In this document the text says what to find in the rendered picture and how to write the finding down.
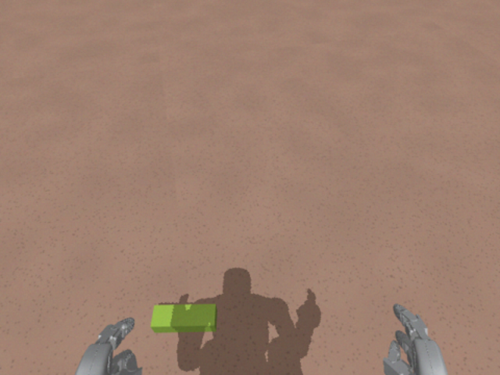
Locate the carton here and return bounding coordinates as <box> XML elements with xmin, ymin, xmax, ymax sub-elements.
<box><xmin>151</xmin><ymin>304</ymin><xmax>217</xmax><ymax>333</ymax></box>

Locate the left robot hand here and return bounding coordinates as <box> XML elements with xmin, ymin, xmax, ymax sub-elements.
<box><xmin>75</xmin><ymin>318</ymin><xmax>142</xmax><ymax>375</ymax></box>

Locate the right robot hand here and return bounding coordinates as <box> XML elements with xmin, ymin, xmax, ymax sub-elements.
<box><xmin>383</xmin><ymin>304</ymin><xmax>448</xmax><ymax>375</ymax></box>

